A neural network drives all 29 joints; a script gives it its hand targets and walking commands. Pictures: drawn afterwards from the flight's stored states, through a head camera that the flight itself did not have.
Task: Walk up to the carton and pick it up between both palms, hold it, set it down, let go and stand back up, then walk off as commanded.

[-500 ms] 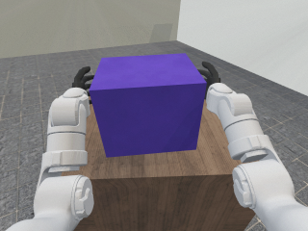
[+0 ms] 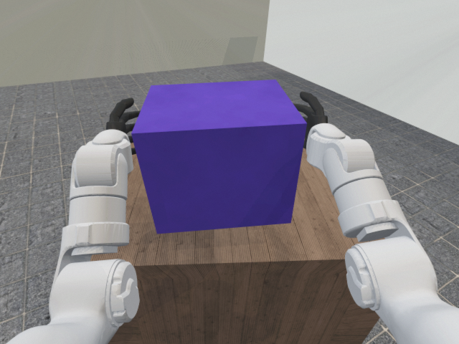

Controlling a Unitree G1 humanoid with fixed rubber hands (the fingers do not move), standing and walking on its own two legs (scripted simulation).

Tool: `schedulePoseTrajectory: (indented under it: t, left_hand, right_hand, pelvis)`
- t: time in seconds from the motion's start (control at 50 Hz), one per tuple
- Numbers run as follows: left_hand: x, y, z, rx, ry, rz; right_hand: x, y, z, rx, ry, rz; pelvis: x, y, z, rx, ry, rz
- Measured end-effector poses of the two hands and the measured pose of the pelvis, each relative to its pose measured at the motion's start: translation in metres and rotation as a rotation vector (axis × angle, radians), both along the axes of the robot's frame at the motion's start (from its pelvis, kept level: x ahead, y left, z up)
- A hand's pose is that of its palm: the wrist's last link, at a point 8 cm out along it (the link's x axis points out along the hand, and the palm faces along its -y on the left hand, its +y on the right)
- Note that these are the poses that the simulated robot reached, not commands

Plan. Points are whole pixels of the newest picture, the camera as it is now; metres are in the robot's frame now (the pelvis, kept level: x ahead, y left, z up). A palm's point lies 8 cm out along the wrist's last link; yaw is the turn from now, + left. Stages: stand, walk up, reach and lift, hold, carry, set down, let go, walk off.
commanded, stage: hold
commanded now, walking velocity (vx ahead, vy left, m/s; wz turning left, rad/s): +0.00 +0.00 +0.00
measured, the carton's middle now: (219, 152) +0.40 +0.00 +0.21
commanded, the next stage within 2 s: none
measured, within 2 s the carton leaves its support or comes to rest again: neither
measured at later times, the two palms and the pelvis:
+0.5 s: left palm (116, 140) +0.37 +0.17 +0.26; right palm (314, 132) +0.37 -0.16 +0.27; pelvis +0.00 +0.00 +0.00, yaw +0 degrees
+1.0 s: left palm (119, 139) +0.37 +0.16 +0.25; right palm (315, 134) +0.37 -0.16 +0.26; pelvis +0.00 +0.00 +0.00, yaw +0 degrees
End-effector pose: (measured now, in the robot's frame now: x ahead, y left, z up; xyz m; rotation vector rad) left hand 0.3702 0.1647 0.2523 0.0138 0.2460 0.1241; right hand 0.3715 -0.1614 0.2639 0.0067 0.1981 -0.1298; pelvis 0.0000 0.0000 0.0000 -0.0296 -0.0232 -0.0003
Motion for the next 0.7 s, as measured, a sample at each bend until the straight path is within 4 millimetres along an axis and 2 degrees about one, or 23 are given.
schedulePoseTrajectory:
  t: [0.7]
  left_hand:
    - [0.0020,0.0004,-0.0003,0.003,0.001,-0.004]
  right_hand:
    - [0.0009,0.0004,-0.0002,-0.009,0.009,-0.002]
  pelvis:
    - [-0.0021,0.0003,0.0000,-0.001,0.010,0.000]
